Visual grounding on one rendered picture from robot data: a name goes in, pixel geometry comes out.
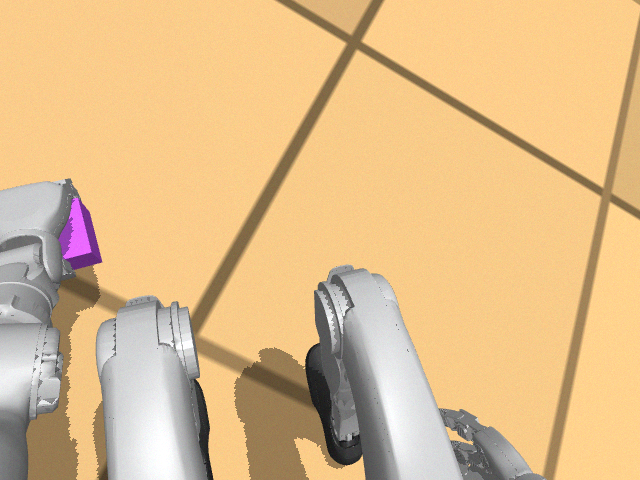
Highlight left robot hand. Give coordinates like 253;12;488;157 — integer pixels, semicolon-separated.
0;178;82;281

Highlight left robot foot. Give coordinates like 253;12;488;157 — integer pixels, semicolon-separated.
194;379;213;480

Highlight left robot arm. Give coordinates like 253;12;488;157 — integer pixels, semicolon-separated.
0;229;64;480

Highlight right robot foot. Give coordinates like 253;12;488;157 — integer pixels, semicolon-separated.
305;343;362;465

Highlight small box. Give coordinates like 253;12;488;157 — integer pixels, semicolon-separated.
58;198;102;270

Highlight right robot hand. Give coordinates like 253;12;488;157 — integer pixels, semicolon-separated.
439;408;533;480

